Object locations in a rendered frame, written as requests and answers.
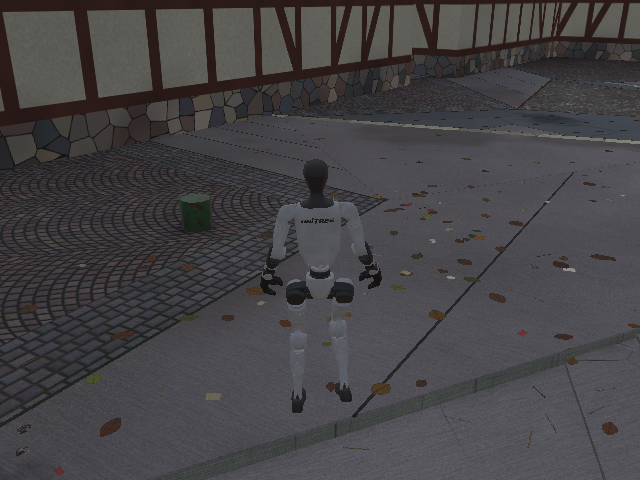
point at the right robot hand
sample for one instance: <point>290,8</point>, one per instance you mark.
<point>377,278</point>

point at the left robot hand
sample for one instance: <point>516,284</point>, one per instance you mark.
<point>264,284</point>

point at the robot left forearm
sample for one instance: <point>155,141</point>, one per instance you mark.
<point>270,266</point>

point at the robot head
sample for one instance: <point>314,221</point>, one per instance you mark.
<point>316,174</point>

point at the robot right forearm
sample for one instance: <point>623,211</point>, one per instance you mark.
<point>368,261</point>

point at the robot left upper arm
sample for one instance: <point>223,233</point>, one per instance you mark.
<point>285,214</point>

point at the robot right upper arm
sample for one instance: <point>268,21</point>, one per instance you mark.
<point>349,211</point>

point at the robot left shin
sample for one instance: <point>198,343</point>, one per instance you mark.
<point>297,363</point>

